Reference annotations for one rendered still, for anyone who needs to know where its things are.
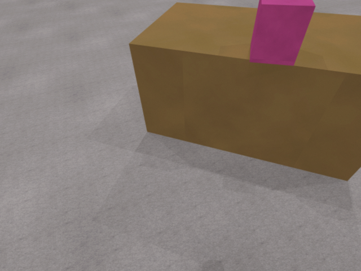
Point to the carton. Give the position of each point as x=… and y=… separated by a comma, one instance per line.
x=279, y=30

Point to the pedestal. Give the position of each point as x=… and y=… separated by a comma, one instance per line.
x=197, y=84

